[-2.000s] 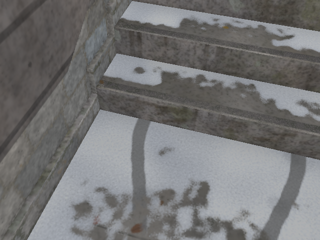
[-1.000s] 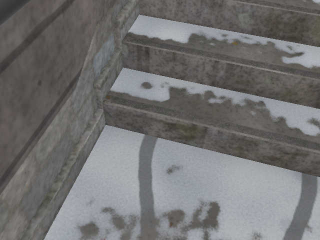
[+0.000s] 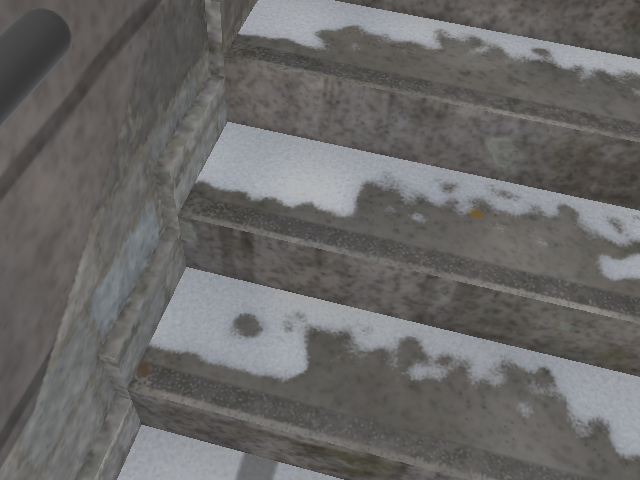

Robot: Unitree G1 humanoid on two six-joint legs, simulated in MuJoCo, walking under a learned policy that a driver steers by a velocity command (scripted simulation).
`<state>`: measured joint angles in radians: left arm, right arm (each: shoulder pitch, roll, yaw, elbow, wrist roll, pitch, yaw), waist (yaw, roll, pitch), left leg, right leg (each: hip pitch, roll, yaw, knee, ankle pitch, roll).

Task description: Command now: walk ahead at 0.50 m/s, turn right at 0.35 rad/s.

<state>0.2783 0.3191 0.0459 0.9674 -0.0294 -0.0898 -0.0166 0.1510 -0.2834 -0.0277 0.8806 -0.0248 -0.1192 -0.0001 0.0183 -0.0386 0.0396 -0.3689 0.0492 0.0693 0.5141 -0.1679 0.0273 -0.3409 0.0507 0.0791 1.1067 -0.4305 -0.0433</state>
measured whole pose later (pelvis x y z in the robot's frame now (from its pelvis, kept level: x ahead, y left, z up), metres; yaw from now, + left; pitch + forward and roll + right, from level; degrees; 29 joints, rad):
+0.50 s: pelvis +0.18 -0.06 -0.01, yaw -15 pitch +3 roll +1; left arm 0.20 0.29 0.07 0.73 0.01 -0.01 0.00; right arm 0.14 -0.29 -0.03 0.80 -0.01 -0.04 -0.04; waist 0.03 0.03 0.03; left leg -0.60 0.04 -0.04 1.49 -0.47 -0.09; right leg -0.45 0.11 0.01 0.58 -0.17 -0.10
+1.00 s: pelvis +0.21 -0.05 +0.00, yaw -30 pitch +1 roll +1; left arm 0.09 0.22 0.04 0.54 -0.02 0.08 0.04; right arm 0.25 -0.23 -0.05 0.73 0.02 0.01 -0.02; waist -0.02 -0.03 0.01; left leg -0.28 -0.01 -0.04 0.72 -0.36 -0.09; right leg -0.32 0.20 0.25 0.48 -0.13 -0.07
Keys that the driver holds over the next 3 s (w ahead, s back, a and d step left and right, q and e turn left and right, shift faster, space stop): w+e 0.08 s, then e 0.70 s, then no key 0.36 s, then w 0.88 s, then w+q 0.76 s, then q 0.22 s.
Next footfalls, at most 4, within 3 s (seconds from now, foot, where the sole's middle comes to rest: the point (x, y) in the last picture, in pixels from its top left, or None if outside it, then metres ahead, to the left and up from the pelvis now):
0.36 right None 0.27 -0.14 -0.77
1.02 left None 0.27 0.07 -0.77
1.36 right None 0.14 -0.17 -0.77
1.74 left None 0.34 -0.05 -0.77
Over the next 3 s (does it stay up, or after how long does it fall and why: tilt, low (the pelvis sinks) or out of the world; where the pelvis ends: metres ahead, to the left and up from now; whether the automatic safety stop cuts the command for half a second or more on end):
stays up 0.74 -0.42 0.31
